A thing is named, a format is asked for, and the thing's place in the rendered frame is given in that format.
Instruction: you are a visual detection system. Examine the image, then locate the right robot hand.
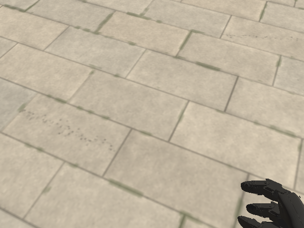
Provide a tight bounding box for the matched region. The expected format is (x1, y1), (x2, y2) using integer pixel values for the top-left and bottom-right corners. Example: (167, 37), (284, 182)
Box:
(237, 179), (304, 228)

